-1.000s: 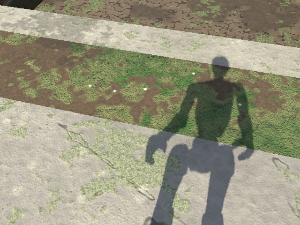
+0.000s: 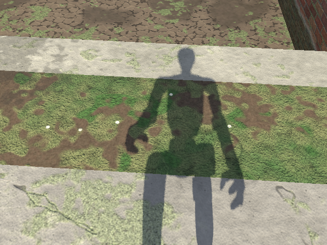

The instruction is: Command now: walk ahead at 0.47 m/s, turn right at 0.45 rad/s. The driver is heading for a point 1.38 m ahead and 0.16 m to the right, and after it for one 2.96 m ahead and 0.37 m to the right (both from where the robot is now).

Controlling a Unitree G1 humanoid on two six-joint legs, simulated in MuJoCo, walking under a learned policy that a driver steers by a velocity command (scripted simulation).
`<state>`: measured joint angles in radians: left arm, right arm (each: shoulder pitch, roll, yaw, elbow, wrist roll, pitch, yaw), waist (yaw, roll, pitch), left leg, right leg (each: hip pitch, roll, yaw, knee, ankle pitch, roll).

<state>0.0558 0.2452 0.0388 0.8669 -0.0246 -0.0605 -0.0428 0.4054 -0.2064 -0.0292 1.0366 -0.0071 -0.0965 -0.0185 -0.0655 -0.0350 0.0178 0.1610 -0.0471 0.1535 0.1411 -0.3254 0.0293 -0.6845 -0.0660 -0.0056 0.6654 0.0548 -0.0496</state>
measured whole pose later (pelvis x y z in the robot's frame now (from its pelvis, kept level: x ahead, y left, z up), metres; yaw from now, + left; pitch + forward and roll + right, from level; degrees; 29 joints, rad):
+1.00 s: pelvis +0.59 -0.08 +0.01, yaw -18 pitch +2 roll +2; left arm 0.07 0.26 0.03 0.72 -0.01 -0.08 -0.02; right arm 0.38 -0.27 -0.04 0.88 0.02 -0.08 0.01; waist -0.09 -0.04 0.02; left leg -0.02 -0.05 0.02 0.22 -0.24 0.04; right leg -0.64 -0.09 0.04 0.61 0.02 0.00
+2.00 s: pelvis +1.11 -0.17 +0.01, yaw +11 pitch +2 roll +0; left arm 0.05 0.28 0.05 0.72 0.01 -0.10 -0.01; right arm 0.34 -0.26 -0.07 0.73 0.02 -0.03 -0.02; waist -0.06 -0.03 0.03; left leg -0.16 -0.11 -0.11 0.40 -0.26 0.08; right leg -0.66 -0.08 0.08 0.68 0.05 0.05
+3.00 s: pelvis +1.23 -0.15 -0.01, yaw -14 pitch +0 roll +0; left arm 0.21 0.27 0.05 0.61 -0.03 0.09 0.02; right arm 0.16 -0.26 -0.06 0.70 0.01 0.04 -0.04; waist -0.02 0.02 0.05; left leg -0.32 0.10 0.16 0.60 -0.27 0.00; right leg -0.31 -0.03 -0.03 0.70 -0.34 0.02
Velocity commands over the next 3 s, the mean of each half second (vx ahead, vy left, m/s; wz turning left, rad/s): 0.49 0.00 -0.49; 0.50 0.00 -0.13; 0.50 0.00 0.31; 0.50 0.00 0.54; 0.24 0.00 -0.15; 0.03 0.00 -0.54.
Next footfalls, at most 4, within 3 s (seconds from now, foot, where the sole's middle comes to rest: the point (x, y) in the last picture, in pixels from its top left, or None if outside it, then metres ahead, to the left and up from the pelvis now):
0.12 right None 0.26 -0.11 -0.77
0.60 left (152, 223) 0.58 0.03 -0.77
1.12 right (221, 177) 0.78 -0.29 -0.77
1.66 left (172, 125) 1.10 -0.09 -0.77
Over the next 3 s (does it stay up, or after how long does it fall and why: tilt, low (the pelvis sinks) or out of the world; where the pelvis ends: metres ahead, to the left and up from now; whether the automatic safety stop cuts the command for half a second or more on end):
stays up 1.23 -0.15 -0.01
